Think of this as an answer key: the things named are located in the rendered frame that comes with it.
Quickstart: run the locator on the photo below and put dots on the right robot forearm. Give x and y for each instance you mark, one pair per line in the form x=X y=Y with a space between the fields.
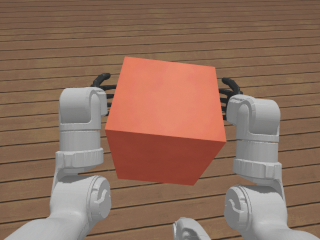
x=257 y=123

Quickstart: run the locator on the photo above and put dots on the carton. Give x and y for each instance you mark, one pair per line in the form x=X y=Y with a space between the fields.
x=165 y=123

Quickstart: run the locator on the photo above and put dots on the robot right thigh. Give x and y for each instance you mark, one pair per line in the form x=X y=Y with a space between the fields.
x=188 y=229

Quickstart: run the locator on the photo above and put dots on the robot right hand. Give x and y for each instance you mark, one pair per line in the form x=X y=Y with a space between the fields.
x=236 y=91

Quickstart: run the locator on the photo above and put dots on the left robot forearm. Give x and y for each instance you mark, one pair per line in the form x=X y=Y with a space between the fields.
x=79 y=119

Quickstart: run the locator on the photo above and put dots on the robot left hand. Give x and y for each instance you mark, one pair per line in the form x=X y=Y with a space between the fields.
x=98 y=81

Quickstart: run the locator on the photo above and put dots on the right robot upper arm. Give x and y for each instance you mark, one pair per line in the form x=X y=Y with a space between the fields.
x=258 y=213

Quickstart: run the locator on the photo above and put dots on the left robot upper arm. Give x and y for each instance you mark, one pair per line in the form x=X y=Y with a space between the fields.
x=78 y=202

